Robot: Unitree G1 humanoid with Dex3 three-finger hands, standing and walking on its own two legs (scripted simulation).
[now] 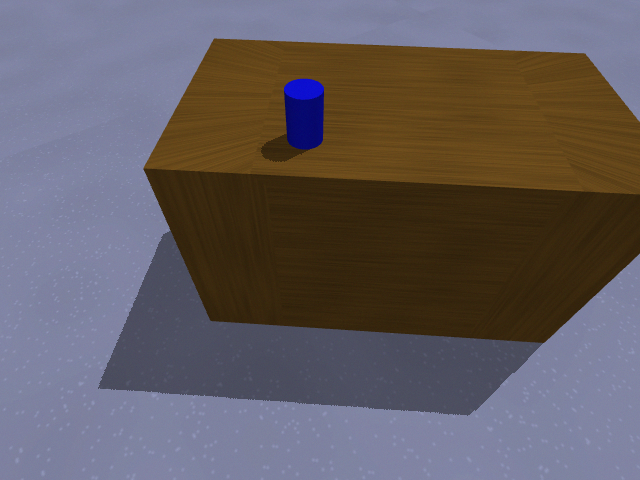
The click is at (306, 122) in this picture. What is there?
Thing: squat round
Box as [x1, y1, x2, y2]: [284, 79, 323, 149]
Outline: 296,79 290,81 284,87 287,140 292,146 297,148 312,148 318,145 322,140 323,87 320,83 311,79
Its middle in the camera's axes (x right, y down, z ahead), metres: -0.03 -0.27 +0.86
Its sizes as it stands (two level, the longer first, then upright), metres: 0.084 0.084 0.125
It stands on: a support 0.70 m high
